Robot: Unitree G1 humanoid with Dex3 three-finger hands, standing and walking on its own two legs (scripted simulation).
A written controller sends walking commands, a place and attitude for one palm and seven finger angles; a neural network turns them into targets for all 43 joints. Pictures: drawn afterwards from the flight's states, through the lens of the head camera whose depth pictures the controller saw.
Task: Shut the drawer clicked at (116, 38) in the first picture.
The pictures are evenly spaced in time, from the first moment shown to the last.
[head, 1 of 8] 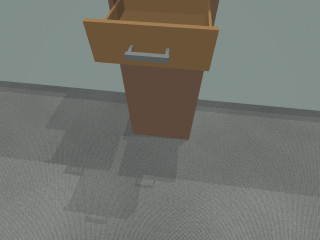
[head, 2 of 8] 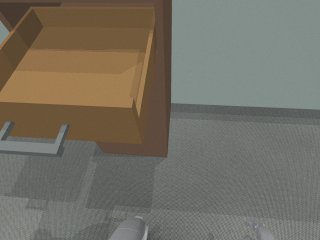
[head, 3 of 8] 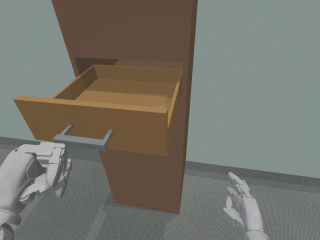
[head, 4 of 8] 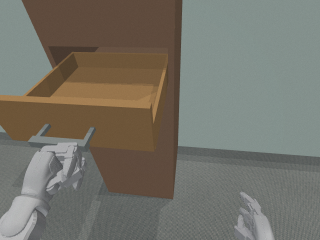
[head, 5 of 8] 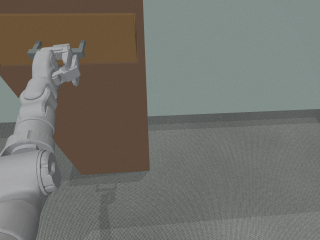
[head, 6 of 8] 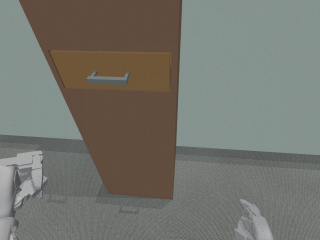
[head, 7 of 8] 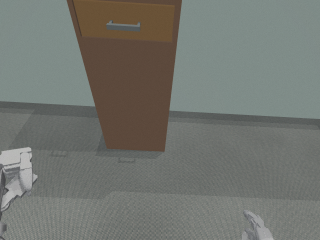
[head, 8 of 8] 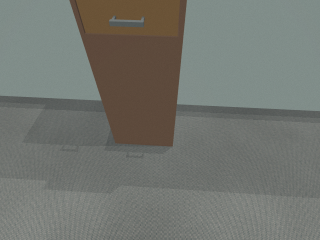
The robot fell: no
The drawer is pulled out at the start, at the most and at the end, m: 0.29 0.29 0.00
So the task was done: yes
